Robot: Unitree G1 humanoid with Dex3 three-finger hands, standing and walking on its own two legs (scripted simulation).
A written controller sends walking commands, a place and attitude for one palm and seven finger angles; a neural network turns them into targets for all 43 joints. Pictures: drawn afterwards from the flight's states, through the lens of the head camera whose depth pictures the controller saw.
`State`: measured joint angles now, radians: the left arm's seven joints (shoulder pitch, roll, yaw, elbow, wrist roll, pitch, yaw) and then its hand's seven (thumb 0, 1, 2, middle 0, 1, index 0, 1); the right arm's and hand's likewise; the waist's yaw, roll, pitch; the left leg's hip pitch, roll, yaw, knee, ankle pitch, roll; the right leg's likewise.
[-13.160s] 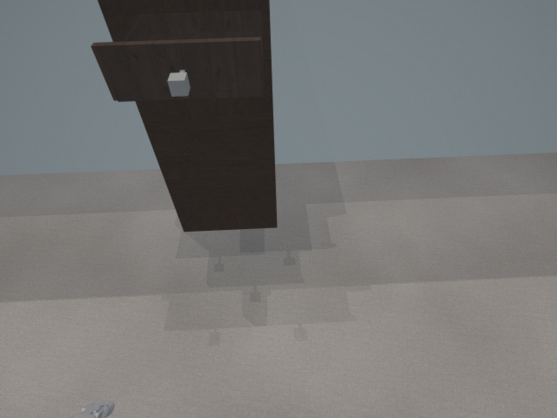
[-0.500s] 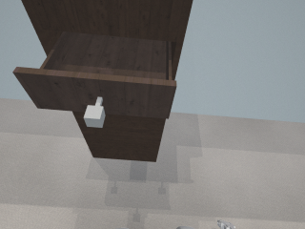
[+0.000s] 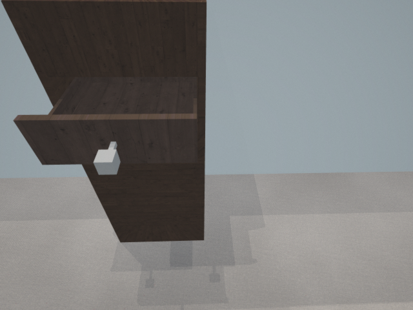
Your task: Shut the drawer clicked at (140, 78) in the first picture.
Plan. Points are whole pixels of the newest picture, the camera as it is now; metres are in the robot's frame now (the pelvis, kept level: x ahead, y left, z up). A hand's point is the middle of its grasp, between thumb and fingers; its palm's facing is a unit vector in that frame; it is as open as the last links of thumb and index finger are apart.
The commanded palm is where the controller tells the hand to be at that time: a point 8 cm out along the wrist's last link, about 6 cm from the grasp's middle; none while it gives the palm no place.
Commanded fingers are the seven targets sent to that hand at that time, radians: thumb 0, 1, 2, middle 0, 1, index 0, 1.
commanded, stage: come to a stop and stand still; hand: left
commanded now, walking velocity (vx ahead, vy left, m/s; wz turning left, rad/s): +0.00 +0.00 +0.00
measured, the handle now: (109, 155) +0.41 +0.23 +0.08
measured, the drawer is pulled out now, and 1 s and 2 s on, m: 0.18 0.18 0.18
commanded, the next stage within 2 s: look again from close up in 0.30 s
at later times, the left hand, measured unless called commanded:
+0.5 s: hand out of the picture -0.04 +0.12 -0.18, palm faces +0.05 -0.99 -0.12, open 7.3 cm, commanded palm none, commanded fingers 0.00 0.90 0.90 -0.20 -0.30 -0.20 -0.30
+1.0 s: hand out of the picture +0.04 +0.20 -0.19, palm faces +0.02 -0.98 -0.21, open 7.3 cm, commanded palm +0.12 +0.25 -0.07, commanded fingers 0.00 0.90 0.90 -0.24 -0.34 -0.24 -0.34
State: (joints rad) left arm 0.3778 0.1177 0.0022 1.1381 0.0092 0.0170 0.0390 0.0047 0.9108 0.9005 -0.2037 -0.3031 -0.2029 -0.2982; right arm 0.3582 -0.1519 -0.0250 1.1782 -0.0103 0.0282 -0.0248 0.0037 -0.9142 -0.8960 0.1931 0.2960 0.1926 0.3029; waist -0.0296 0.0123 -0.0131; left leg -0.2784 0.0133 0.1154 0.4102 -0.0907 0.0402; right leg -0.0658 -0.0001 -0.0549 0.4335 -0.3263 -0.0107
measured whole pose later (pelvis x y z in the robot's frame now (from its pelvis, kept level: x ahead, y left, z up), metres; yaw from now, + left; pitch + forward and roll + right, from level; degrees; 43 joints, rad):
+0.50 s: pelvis +0.01 -0.01 -0.01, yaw +2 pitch +0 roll -3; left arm 0.41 0.05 -0.02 1.11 0.02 -0.04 0.05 0.00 0.91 0.90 -0.20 -0.30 -0.20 -0.30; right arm 0.33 -0.10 0.00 1.10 -0.03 0.01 -0.02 0.02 -0.92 -0.90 0.20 0.30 0.19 0.30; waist -0.03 0.05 0.03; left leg -0.40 0.05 0.04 0.59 -0.18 0.03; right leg -0.10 0.05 -0.10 0.47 -0.36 -0.03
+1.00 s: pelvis +0.03 +0.02 -0.01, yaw +0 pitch +0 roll -1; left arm 0.31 0.19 -0.01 1.02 0.02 -0.01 0.05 0.00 0.91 0.90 -0.20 -0.30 -0.20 -0.30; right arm 0.19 -0.17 0.02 1.03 -0.01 -0.01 -0.01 0.01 -0.91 -0.90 0.20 0.30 0.19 0.30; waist 0.01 -0.02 0.02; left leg -0.34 -0.01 0.10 0.55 -0.21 0.07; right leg -0.08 -0.02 -0.06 0.48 -0.40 0.01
